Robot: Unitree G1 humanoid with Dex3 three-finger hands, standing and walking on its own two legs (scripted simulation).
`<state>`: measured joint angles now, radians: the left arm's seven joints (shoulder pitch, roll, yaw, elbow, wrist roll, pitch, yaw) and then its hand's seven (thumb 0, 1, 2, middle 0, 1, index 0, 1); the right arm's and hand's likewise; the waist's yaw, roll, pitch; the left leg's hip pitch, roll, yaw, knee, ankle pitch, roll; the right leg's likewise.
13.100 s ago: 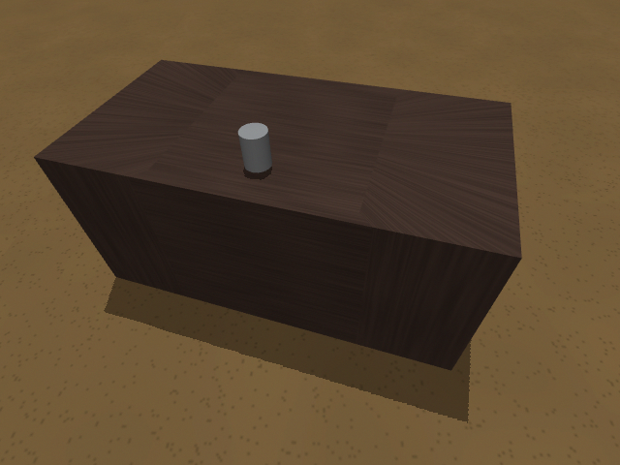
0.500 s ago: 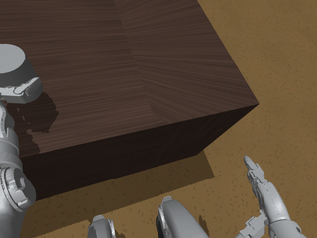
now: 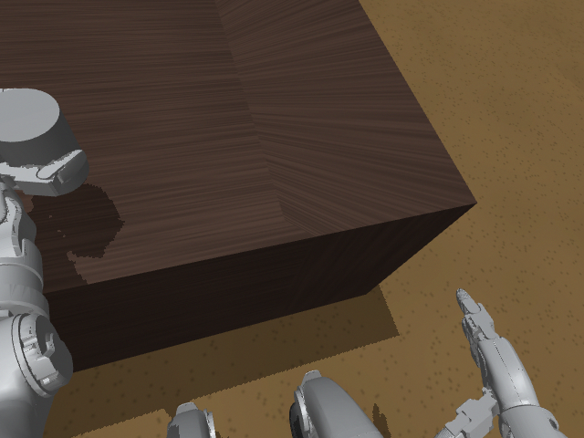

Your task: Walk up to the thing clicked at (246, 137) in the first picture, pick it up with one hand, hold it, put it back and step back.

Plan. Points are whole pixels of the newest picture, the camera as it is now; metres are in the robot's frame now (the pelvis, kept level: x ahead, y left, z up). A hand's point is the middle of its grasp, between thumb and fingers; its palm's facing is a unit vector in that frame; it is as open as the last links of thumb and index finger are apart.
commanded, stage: lift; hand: left
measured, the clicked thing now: (40, 145) +0.53 +0.23 +0.04
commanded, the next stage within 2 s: hold in 1.54 s
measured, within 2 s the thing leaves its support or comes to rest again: neither
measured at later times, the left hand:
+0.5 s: hand (23, 141) +0.50 +0.22 +0.09, palm faces +0.27 -0.96 -0.04, open 10.8 cm
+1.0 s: hand (22, 180) +0.41 +0.19 +0.14, palm faces +0.25 -0.97 -0.02, open 10.8 cm
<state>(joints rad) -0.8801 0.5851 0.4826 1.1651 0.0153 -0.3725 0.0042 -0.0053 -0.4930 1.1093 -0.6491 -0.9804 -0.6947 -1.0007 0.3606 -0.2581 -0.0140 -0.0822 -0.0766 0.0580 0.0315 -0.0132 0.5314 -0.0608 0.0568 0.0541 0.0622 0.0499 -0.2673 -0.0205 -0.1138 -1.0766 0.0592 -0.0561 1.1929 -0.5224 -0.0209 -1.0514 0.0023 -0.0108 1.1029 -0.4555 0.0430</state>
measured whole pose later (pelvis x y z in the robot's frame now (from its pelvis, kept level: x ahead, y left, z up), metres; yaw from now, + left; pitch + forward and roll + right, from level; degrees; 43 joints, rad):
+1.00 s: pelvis +0.02 +0.00 +0.05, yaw +1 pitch +10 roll -1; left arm -0.37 0.24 0.24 0.46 -0.13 -0.06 0.07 -0.01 -0.50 1.12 -0.64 -1.00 -0.69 -1.02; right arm 0.40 -0.24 -0.10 0.16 0.00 0.04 -0.06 -0.01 0.55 -0.05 0.05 0.05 0.06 0.05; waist -0.05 0.01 -0.10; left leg -0.62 0.04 -0.01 0.90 -0.45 -0.02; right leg -0.63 -0.03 0.02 0.86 -0.40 0.05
